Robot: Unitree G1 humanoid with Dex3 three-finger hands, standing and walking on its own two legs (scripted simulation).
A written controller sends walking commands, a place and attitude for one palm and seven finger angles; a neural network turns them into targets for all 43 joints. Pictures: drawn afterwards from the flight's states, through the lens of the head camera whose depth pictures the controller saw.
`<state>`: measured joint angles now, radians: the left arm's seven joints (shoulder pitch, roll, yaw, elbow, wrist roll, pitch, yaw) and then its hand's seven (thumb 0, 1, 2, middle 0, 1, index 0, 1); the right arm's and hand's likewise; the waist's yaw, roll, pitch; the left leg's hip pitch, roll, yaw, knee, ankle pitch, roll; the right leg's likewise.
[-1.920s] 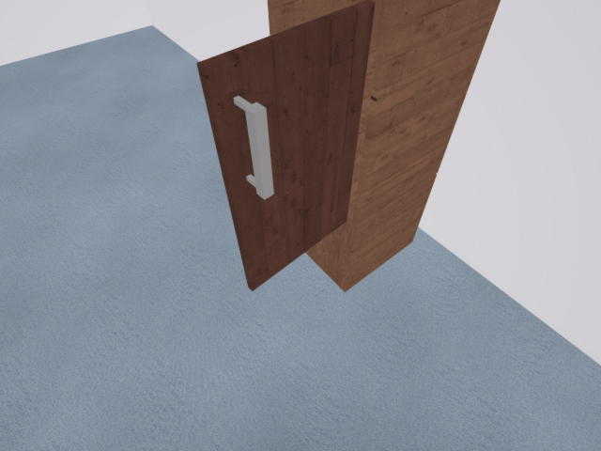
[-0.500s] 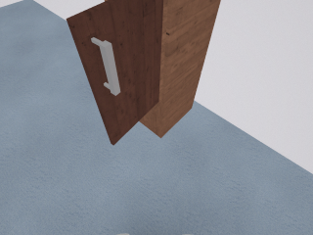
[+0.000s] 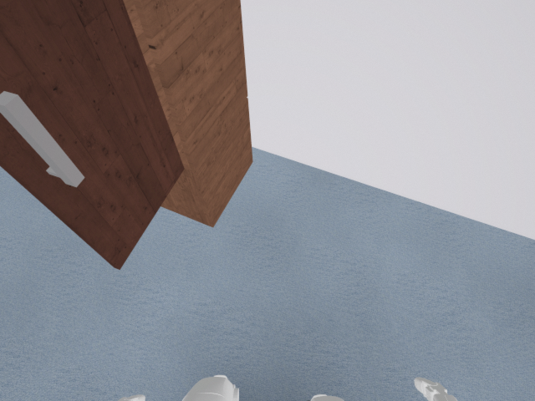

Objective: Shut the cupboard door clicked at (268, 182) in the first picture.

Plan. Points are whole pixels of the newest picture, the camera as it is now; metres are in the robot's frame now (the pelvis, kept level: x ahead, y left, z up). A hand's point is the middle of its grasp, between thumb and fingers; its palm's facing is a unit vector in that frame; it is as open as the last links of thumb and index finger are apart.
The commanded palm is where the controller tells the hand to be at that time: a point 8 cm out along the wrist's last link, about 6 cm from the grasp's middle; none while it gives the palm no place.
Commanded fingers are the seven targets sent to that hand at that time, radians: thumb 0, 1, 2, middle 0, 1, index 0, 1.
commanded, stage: walk to a spot facing it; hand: left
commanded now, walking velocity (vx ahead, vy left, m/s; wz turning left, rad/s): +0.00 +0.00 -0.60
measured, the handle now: (34, 142) +0.44 +0.38 +0.10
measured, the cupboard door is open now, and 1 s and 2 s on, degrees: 94 94 94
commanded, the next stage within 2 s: turn to face it in 1.70 s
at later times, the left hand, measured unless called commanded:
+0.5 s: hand (199, 368) +0.17 +0.13 -0.16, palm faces -0.26 -0.92 -0.29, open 7.4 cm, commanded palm none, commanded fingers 0.00 0.90 0.90 -0.20 -0.30 -0.20 -0.30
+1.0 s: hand (261, 275) +0.34 +0.04 -0.16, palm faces -0.54 -0.82 -0.17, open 7.4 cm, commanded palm none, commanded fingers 0.00 0.90 0.90 -0.20 -0.30 -0.20 -0.30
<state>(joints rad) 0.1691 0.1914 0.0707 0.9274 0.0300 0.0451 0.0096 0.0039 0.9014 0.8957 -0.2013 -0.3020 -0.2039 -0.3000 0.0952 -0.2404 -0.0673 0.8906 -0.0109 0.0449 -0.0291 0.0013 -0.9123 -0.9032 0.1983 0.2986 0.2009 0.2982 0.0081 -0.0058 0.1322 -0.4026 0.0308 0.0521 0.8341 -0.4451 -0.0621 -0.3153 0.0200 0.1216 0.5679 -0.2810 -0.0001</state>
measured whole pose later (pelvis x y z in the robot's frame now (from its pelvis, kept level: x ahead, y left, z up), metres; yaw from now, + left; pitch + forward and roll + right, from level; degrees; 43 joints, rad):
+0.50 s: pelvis +0.02 -0.04 +0.00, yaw -16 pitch +2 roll +1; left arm 0.14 0.21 0.07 0.89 0.02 0.02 0.01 0.00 0.90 0.90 -0.20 -0.30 -0.20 -0.30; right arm 0.19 -0.26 -0.07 0.93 -0.02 0.07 -0.02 0.00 -0.91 -0.90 0.20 0.30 0.20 0.30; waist -0.01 0.04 0.15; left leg -0.45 0.10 0.05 1.10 -0.47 -0.08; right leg -0.30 0.02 -0.01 0.59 -0.31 -0.04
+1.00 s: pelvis +0.16 -0.08 +0.01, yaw -35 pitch +2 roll -1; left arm 0.15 0.23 0.09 0.94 0.03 0.02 -0.06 0.01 0.91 0.90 -0.19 -0.30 -0.20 -0.30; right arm 0.33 -0.17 -0.01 0.95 -0.04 -0.07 -0.02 0.00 -0.91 -0.90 0.20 0.30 0.20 0.30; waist 0.01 -0.02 0.09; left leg -0.08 0.10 0.20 0.40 -0.33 -0.03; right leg -0.62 -0.07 -0.06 1.06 -0.26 0.01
